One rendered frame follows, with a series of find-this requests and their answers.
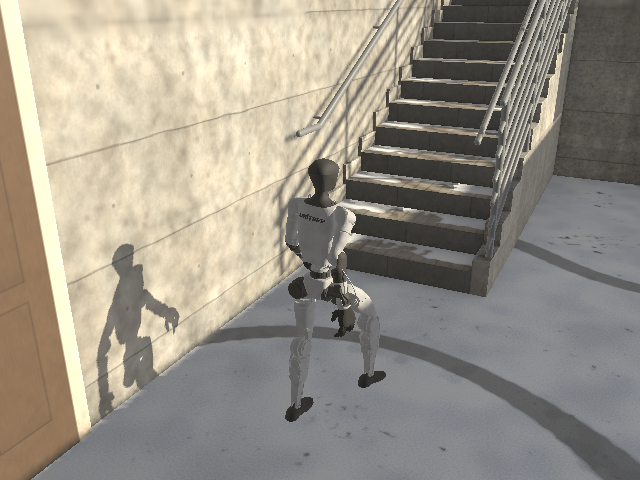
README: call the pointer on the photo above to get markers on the robot right hand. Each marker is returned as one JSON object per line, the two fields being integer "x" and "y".
{"x": 346, "y": 319}

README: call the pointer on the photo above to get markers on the left robot forearm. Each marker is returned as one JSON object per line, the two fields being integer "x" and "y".
{"x": 296, "y": 250}

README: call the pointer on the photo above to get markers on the robot right foot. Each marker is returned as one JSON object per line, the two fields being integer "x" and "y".
{"x": 365, "y": 381}

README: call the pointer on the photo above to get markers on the right robot upper arm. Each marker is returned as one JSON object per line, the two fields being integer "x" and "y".
{"x": 345, "y": 221}

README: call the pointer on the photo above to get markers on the robot left hand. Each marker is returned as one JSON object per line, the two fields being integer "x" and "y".
{"x": 308, "y": 265}

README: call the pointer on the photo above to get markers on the robot right shin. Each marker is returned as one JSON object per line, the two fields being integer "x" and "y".
{"x": 369, "y": 342}

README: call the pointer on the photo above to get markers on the right robot forearm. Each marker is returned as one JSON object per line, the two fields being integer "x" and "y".
{"x": 340, "y": 288}

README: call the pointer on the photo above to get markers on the left robot upper arm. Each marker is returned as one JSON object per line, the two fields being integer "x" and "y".
{"x": 291, "y": 236}

